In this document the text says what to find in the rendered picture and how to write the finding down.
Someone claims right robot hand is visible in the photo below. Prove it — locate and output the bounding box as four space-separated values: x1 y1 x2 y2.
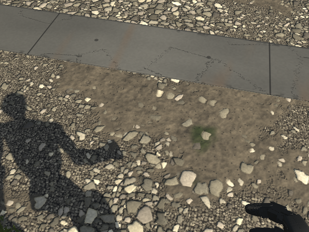
244 201 309 232

